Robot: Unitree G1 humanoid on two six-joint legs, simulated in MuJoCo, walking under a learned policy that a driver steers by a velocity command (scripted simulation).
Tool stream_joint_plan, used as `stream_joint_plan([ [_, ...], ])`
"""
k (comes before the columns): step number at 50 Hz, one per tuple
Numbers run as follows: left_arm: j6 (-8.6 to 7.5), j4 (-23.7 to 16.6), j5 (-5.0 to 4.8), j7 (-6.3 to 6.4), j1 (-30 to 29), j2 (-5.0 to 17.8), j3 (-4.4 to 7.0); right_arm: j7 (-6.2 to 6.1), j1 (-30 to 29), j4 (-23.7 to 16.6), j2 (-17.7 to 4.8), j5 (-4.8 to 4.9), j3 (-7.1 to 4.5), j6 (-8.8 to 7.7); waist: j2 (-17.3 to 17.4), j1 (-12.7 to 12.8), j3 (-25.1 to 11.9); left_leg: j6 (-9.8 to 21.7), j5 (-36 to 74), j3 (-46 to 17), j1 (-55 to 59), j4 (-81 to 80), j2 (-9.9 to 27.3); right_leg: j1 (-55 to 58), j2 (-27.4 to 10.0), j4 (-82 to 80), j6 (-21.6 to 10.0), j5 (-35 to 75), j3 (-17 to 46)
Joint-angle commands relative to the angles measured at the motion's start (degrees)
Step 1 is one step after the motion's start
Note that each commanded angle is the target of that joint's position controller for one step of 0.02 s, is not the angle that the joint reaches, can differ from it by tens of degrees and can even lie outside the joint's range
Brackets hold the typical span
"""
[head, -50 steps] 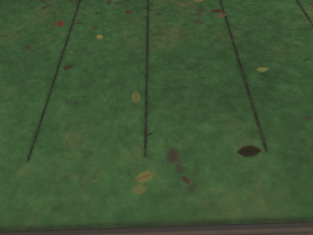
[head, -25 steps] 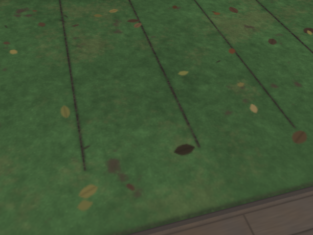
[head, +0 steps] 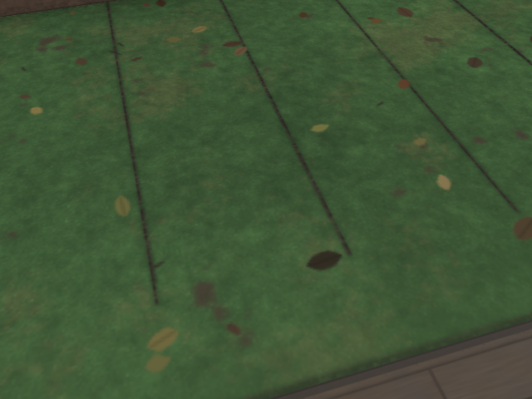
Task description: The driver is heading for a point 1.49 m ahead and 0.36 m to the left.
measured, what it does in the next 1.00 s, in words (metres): stands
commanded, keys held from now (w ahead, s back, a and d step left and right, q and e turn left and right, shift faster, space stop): no key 0.82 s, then w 0.18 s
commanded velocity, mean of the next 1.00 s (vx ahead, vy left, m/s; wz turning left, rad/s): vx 0.03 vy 0.00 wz -0.01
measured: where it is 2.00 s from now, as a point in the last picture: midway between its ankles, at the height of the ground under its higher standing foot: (327, 379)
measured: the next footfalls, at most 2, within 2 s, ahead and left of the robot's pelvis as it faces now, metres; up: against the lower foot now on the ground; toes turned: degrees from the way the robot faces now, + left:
right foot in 1.44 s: +0.38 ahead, -0.22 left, +0.17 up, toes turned -10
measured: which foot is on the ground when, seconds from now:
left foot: down 0.00-1.00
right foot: down 0.00-1.00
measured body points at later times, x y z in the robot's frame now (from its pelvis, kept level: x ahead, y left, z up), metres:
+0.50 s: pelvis +0.01 -0.02 +0.01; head +0.01 -0.02 +0.46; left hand +0.03 +0.21 -0.15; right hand -0.03 -0.24 -0.15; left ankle -0.03 +0.12 -0.74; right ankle +0.01 -0.11 -0.74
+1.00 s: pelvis +0.01 +0.00 +0.00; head +0.01 +0.00 +0.45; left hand +0.01 +0.23 -0.16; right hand -0.04 -0.23 -0.15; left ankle -0.03 +0.11 -0.74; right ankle +0.01 -0.11 -0.74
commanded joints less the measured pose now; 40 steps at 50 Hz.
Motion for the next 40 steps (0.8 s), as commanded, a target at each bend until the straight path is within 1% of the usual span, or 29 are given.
stream_joint_plan([
  [1, -0.63, -0.83, 0.06, 0.22, 1.22, 5.09, 1.11, -0.22, 3.38, 0.32, -3.79, 0.1, -0.98, -0.43, -1.52, -0.05, 1.0, 3.29, 7.42, -3.74, -2.39, -5.21, 3.92, 2.95, -3.88, -6.47, -2.71, 12.01, 5.33],
  [6, -0.44, 2.07, -0.04, 0.03, 2.41, 4.68, 1.12, -0.35, 5.02, 3.81, -3.79, 0.08, -0.83, -0.27, -0.26, 0.23, 1.16, 2.55, 9.02, -3.51, -1.71, -5.65, 4.12, 5.26, -3.51, -7.88, -3.42, 16.8, 5.1],
  [9, -0.15, 3.27, -0.05, -0.04, 2.67, 4.52, 1.08, -0.53, 5.9, 5.5, -3.81, 0.19, -0.67, -0.18, -0.47, 0.33, 1.61, 2.25, 8.57, -3.43, -2.04, -5.66, 4.22, 6.0, -3.29, -8.58, -3.51, 17.53, 4.85],
  [14, 0.16, 4.96, -0.06, 0.09, 3.28, 4.89, 1.06, -0.66, 7.02, 7.73, -3.91, 0.19, -0.37, -0.15, -0.73, 0.34, 2.29, 1.95, 8.19, -3.3, -2.61, -5.75, 4.4, 6.57, -2.89, -9.19, -3.44, 18.14, 4.33],
  [18, 0.35, 5.9, -0.11, 0.24, 3.61, 4.95, 0.99, -0.68, 7.76, 9.2, -3.72, 0.25, -0.09, -0.16, -0.29, 0.39, 2.69, 1.83, 8.22, -3.15, -2.94, -5.78, 4.38, 6.72, -2.68, -9.53, -3.4, 18.1, 3.97],
  [28, 0.82, 7.39, -0.17, 0.35, 4.06, 4.87, 0.61, -0.86, 9.21, 11.74, -3.12, 0.4, 0.44, -0.33, 0.36, 0.41, 3.67, 1.99, 7.7, -3.05, -3.4, -6.18, 4.36, 5.81, -2.26, -10.27, -3.26, 14.9, 3.23],
  [36, 1.07, 8.3, -0.22, 0.59, 4.61, 5.01, 0.33, -0.97, 10.18, 12.93, -3.06, 0.31, 0.55, -0.46, 0.28, 0.43, 4.07, 2.08, 6.22, -2.94, -4.06, -6.59, 4.25, 4.82, -2.09, -10.56, -2.96, 10.98, 2.73],
  [40, 1.07, 8.6, -0.33, 0.74, 4.68, 4.76, 0.13, -1.11, 10.4, 13.21, -2.66, 0.3, 0.66, -0.44, 0.48, 0.43, 4.66, 2.18, 5.59, -3.07, -4.58, -6.81, 4.15, 3.75, -2.14, -10.65, -2.8, 8.81, 2.72],
])
Velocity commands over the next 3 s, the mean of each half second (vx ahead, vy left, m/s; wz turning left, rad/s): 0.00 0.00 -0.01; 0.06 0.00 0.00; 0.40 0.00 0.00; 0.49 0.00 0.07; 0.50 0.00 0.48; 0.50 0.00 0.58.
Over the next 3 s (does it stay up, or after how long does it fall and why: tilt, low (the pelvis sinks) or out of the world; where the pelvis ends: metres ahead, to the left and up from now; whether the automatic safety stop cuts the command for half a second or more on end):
stays up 1.07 0.01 0.17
